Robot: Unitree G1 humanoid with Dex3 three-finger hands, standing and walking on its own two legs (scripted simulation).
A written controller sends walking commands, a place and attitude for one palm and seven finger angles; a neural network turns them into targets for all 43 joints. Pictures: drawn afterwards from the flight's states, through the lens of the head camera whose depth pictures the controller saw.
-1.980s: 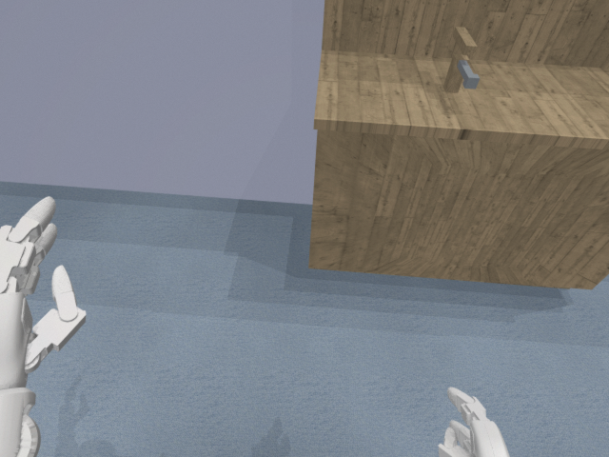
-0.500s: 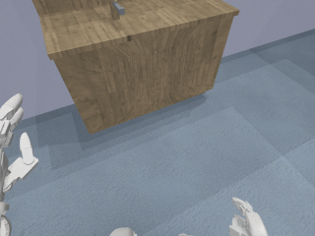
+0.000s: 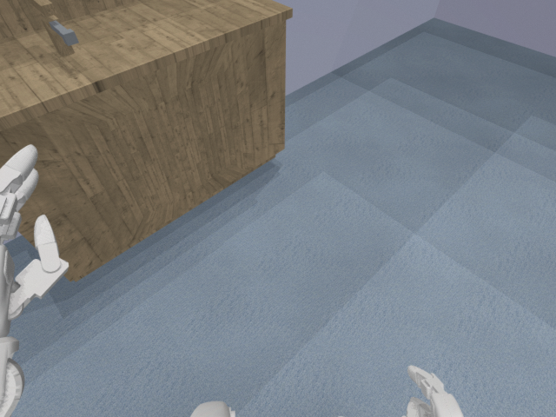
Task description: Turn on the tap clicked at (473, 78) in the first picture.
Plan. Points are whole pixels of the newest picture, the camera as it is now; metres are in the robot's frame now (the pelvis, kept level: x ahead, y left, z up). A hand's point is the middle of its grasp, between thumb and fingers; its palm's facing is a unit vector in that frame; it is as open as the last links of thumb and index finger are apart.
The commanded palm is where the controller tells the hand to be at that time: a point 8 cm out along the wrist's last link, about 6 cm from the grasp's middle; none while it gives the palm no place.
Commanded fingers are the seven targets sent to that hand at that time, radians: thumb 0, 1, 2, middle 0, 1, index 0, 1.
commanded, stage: walk to a spot facing it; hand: left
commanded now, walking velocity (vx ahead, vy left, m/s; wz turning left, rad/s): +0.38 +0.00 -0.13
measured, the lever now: (69, 37) +0.94 +0.57 +0.10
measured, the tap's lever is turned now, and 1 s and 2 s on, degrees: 0 0 0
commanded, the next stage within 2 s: turn to face it in 0.92 s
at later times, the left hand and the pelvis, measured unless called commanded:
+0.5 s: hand (147, 160) +0.37 +0.18 +0.20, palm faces +0.30 -0.82 -0.48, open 7.4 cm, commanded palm +0.32 +0.23 +0.20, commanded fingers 0.00 0.90 0.90 -0.20 -0.30 -0.20 -0.30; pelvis +0.13 -0.03 +0.01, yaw -6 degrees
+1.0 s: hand (183, 76) +0.55 +0.17 +0.21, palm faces +0.31 -0.86 -0.41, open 7.4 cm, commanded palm +0.48 +0.22 +0.20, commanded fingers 0.00 0.90 0.90 -0.20 -0.30 -0.20 -0.30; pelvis +0.29 -0.04 +0.02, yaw -6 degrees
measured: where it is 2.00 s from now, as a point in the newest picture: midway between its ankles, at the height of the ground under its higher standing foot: (323, 384)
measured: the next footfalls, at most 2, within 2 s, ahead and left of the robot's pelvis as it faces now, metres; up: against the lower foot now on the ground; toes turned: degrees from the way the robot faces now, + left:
left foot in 0.18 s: +0.17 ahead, +0.13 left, +0.00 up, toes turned +7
right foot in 0.48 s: +0.19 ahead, -0.15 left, +0.00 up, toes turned -16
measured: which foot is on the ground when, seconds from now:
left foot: up 0.00-0.16, down 0.18-0.50, up 0.52-0.82, down 0.84-1.00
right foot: down 0.00-0.20, up 0.22-0.46, down 0.48-0.84, up 0.86-1.00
